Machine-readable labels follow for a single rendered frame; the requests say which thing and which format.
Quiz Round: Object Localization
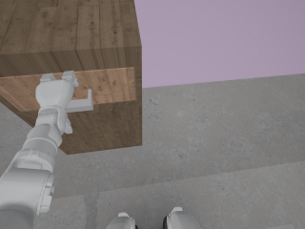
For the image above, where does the handle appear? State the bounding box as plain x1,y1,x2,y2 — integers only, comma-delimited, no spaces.
66,89,93,113

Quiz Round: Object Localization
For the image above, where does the cabinet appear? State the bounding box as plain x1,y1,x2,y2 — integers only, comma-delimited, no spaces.
0,0,143,155

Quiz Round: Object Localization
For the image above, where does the robot left shin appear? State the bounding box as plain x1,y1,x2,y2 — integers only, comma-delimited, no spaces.
118,212,129,217

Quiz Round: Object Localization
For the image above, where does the robot right thigh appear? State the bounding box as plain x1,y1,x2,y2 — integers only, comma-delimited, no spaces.
167,211,201,229

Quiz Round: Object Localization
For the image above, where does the left robot forearm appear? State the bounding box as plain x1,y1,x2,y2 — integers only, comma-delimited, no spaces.
0,105,67,187

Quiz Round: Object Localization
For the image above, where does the left robot hand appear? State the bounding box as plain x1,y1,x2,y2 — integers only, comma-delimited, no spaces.
35,71,79,134

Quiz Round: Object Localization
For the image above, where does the robot left upper arm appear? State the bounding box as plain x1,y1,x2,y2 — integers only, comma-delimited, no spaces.
0,167,55,229

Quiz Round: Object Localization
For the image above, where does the drawer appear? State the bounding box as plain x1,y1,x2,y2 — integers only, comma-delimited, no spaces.
0,67,136,112

